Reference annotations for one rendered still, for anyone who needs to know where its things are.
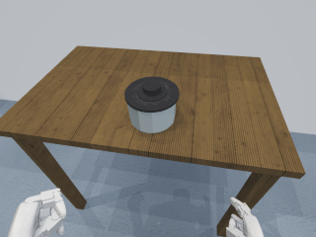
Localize pot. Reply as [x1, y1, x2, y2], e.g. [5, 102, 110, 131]
[127, 104, 176, 133]

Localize right robot hand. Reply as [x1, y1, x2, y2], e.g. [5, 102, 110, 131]
[226, 197, 264, 237]

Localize table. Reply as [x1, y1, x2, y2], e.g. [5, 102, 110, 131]
[0, 45, 306, 237]

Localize knob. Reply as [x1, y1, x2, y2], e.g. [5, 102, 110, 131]
[142, 80, 161, 95]

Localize lid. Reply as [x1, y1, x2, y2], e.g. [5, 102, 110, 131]
[124, 76, 180, 113]

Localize left robot hand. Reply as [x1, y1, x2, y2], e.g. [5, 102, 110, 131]
[8, 188, 66, 237]

